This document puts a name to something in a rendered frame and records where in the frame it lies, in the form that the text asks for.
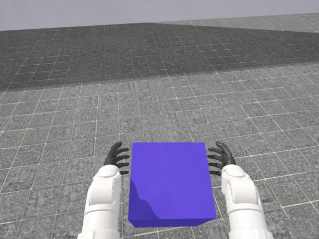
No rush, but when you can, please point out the right robot forearm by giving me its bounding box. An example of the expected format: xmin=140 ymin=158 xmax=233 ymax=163
xmin=221 ymin=164 xmax=274 ymax=239

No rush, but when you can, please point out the robot right hand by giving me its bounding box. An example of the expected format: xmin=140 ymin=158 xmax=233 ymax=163
xmin=207 ymin=141 xmax=236 ymax=176

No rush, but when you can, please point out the left robot forearm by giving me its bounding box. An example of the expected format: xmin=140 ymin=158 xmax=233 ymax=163
xmin=77 ymin=165 xmax=122 ymax=239

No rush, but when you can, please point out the robot left hand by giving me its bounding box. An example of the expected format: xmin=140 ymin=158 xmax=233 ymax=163
xmin=104 ymin=141 xmax=130 ymax=175

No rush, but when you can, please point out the carton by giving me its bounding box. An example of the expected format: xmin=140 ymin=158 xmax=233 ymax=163
xmin=128 ymin=142 xmax=217 ymax=228

